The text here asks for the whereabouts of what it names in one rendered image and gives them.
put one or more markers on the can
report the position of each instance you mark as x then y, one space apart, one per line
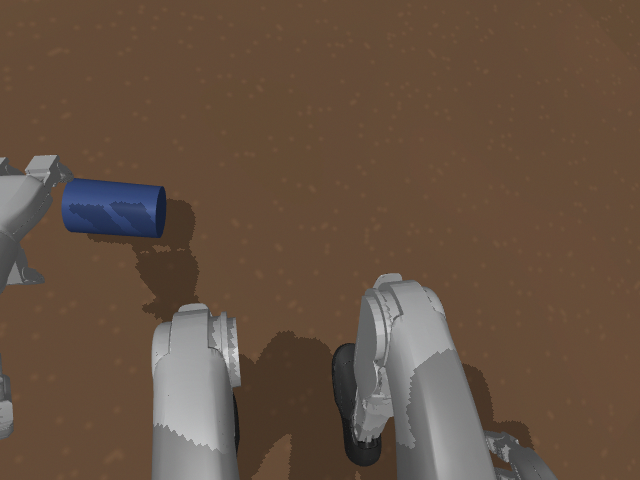
114 208

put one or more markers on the left robot hand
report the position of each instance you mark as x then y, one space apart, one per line
24 200

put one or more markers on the left robot arm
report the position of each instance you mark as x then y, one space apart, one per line
8 255

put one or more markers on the right robot foot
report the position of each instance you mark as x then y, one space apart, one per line
344 387

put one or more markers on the right robot hand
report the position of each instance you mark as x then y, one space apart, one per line
526 464

